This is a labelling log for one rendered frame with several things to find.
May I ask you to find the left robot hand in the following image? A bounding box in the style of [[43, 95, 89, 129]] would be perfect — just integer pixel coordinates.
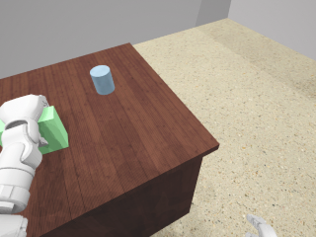
[[0, 94, 49, 148]]

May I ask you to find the left robot upper arm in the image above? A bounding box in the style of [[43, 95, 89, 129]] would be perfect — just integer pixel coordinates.
[[0, 214, 29, 237]]

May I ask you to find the sponge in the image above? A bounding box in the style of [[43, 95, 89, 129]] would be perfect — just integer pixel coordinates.
[[0, 106, 69, 155]]

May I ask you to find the table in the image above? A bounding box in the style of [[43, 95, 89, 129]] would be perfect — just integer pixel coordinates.
[[0, 42, 220, 237]]

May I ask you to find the left robot forearm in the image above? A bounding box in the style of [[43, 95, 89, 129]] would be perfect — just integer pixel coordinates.
[[0, 117, 42, 215]]

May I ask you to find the right robot hand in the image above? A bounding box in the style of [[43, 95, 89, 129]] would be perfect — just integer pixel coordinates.
[[245, 214, 277, 237]]

